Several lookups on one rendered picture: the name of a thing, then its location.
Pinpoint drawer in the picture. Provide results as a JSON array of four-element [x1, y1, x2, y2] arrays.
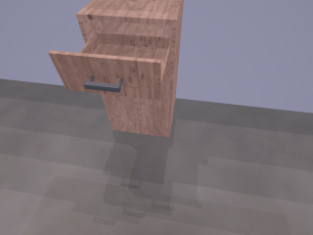
[[48, 32, 172, 100]]

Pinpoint handle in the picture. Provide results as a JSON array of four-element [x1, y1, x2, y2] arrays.
[[83, 75, 123, 93]]

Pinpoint cabinet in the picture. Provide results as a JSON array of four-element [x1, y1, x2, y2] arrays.
[[76, 0, 184, 138]]

